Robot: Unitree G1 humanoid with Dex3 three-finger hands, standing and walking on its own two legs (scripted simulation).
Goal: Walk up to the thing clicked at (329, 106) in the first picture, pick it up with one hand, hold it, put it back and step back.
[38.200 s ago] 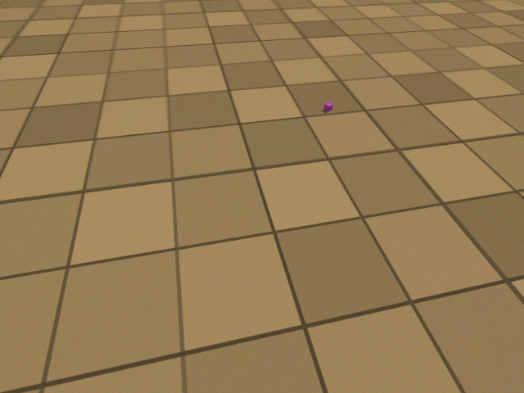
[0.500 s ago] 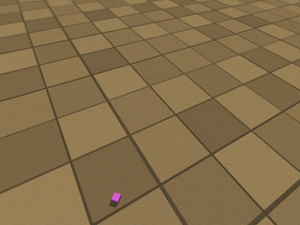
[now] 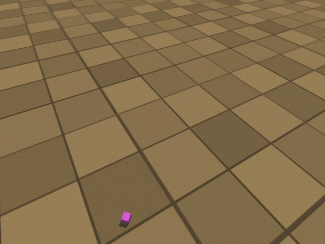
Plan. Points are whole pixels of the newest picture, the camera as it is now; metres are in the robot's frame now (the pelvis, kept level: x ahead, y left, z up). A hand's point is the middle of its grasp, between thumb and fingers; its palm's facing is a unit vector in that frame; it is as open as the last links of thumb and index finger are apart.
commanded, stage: stand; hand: left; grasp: from above
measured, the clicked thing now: (126, 217) +0.46 +0.20 -0.76
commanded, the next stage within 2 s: step back in 1.44 s
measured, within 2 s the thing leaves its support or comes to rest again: neither
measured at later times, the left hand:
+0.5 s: hand out of the picture +0.07 +0.23 -0.16, palm faces +0.01 -0.94 -0.33, open 7.4 cm
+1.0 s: hand out of the picture +0.11 +0.24 -0.15, palm faces +0.01 -0.94 -0.34, open 7.4 cm
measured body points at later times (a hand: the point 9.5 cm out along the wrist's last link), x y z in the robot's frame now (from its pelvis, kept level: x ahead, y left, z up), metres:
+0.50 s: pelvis +0.01 -0.01 +0.00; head +0.03 -0.02 +0.45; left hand +0.07 +0.28 -0.13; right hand +0.07 -0.30 -0.14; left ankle +0.03 +0.12 -0.75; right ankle +0.02 -0.13 -0.75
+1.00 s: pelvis +0.03 -0.01 +0.00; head +0.04 -0.02 +0.45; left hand +0.11 +0.28 -0.13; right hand +0.11 -0.31 -0.14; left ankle +0.03 +0.12 -0.75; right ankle +0.02 -0.13 -0.75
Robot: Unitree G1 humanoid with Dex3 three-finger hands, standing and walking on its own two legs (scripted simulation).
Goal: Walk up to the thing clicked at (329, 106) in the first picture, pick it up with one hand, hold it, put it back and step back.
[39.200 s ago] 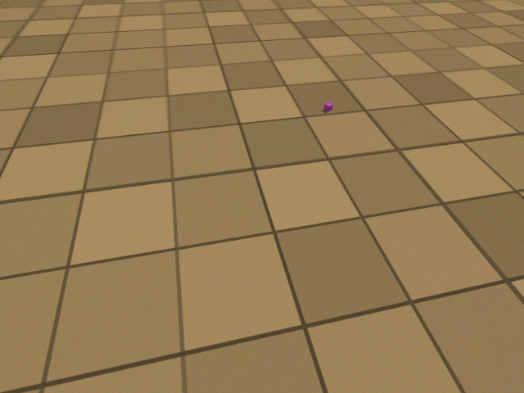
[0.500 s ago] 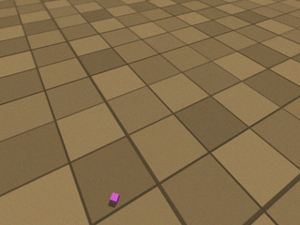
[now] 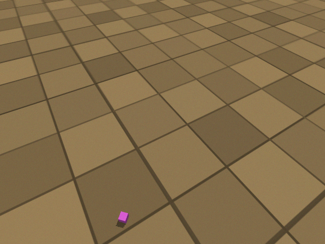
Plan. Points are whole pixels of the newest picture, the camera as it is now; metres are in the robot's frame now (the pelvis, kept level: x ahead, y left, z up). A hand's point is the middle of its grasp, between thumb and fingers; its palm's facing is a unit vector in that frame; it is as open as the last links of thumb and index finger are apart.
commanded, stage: stand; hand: left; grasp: from above
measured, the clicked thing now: (123, 217) +0.43 +0.21 -0.76
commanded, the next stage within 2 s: step back in 0.44 s
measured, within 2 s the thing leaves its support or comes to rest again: neither
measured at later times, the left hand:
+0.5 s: hand out of the picture +0.07 +0.25 -0.16, palm faces +0.02 -0.94 -0.34, open 7.4 cm
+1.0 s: hand out of the picture +0.04 +0.31 -0.18, palm faces -0.07 -0.94 -0.34, open 7.4 cm
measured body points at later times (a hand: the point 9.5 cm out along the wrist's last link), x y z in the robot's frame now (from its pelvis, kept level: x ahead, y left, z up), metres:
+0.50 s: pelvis -0.01 +0.00 +0.00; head +0.01 -0.01 +0.45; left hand +0.07 +0.30 -0.13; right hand +0.07 -0.30 -0.14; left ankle +0.00 +0.13 -0.75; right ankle -0.01 -0.12 -0.75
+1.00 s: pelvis -0.09 +0.06 -0.01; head -0.01 +0.08 +0.43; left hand +0.05 +0.36 -0.16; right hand -0.02 -0.26 -0.13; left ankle -0.06 +0.14 -0.75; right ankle -0.14 -0.09 -0.67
